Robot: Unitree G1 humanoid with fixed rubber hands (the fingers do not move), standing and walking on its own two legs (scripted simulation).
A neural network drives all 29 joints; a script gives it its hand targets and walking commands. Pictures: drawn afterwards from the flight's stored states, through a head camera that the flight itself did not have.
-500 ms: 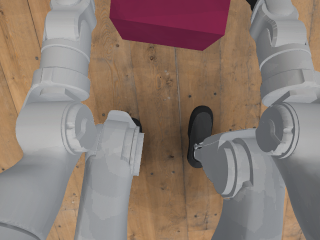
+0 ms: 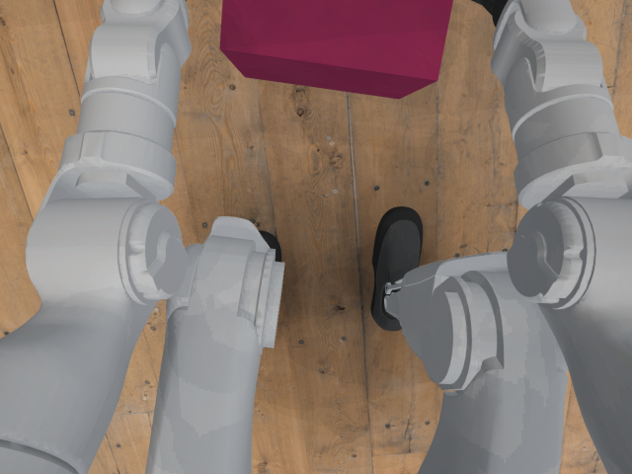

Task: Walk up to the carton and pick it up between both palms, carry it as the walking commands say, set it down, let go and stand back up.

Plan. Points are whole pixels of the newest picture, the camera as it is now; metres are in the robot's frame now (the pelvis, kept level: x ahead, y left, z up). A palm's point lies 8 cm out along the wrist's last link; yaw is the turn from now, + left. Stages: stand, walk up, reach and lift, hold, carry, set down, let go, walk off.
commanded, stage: set down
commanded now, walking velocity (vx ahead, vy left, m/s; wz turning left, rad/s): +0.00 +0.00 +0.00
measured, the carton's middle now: out of the picture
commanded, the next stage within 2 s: none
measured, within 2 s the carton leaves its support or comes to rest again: rests again in 0.18 s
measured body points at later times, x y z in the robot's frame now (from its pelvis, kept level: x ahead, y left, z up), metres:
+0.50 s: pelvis +0.00 +0.00 +0.00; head +0.39 +0.02 +0.21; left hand +0.55 +0.16 -0.22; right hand +0.56 -0.18 -0.22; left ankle +0.10 +0.11 -0.34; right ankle +0.15 -0.12 -0.34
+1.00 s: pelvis +0.00 +0.00 -0.01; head +0.38 +0.00 +0.22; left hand +0.57 +0.18 -0.18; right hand +0.58 -0.19 -0.18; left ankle +0.10 +0.11 -0.34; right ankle +0.15 -0.12 -0.34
